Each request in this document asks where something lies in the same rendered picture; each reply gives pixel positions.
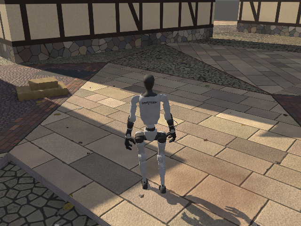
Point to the robot left shin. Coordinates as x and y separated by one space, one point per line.
142 168

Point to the left robot upper arm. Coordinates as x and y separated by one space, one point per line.
133 106

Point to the right robot upper arm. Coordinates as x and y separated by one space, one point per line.
166 106

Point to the right robot hand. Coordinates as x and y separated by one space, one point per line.
171 135

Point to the left robot hand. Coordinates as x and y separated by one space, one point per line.
127 144

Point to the robot right forearm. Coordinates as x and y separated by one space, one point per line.
171 125

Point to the robot torso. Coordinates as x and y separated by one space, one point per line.
150 114

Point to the robot left forearm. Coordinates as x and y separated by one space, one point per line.
129 128

